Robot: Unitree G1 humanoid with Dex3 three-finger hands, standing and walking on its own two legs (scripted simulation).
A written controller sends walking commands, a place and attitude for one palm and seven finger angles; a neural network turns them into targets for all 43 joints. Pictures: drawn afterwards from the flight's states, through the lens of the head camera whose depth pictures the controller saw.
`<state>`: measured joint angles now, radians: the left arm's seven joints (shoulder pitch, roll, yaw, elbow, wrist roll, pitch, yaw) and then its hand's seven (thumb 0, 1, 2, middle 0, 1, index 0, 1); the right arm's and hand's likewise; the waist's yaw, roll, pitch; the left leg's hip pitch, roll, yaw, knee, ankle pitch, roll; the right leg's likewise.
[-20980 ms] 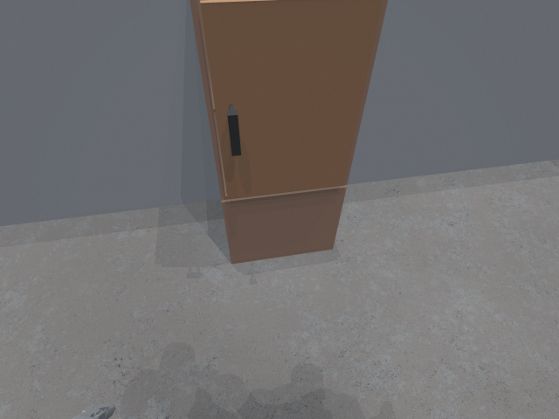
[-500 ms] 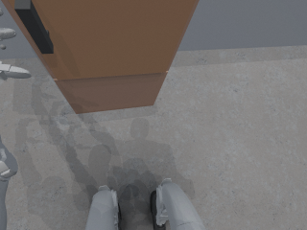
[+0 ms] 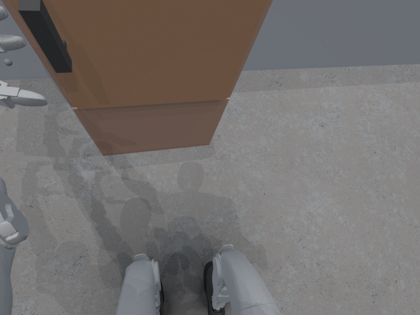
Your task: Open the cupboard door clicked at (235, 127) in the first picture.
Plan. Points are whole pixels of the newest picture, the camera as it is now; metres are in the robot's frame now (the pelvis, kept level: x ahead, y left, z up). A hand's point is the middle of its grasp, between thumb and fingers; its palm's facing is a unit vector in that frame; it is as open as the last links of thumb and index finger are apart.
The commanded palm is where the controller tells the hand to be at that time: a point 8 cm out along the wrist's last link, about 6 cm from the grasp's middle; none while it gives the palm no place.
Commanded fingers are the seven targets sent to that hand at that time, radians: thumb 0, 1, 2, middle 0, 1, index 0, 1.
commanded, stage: slide the fingers in behind the handle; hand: left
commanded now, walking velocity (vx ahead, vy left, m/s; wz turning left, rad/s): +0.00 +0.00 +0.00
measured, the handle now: (49, 29) +0.59 +0.23 +0.06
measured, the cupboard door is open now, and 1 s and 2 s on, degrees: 0 0 1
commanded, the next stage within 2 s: close the thumb around the handle in 1.36 s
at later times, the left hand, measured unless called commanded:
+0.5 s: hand (35, 63) +0.52 +0.24 +0.06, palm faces +0.08 -1.00 -0.01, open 13.9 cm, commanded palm +0.50 +0.27 +0.05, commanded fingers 0.00 -0.50 0.30 -0.30 -1.20 -0.30 -1.20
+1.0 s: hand (60, 59) +0.54 +0.21 +0.05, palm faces +0.08 -1.00 -0.01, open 13.9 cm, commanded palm +0.51 +0.25 +0.05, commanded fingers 0.00 -0.50 0.30 -0.30 -1.20 -0.30 -1.20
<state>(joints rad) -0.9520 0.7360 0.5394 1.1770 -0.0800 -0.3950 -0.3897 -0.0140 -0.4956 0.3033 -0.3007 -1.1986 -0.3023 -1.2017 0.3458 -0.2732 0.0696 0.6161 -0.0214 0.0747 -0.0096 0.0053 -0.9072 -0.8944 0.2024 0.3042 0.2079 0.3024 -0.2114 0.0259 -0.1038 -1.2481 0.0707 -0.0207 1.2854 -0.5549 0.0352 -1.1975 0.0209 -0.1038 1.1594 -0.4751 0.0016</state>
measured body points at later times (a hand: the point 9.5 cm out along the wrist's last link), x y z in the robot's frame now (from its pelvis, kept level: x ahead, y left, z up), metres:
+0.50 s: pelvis +0.00 +0.00 +0.01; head +0.17 +0.04 +0.42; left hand +0.51 +0.29 +0.06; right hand +0.01 -0.26 -0.10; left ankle +0.01 +0.09 -0.62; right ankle +0.03 -0.13 -0.62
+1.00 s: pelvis +0.00 +0.00 +0.00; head +0.18 +0.03 +0.41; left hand +0.53 +0.26 +0.05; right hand +0.00 -0.27 -0.10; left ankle +0.01 +0.09 -0.62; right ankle +0.03 -0.13 -0.62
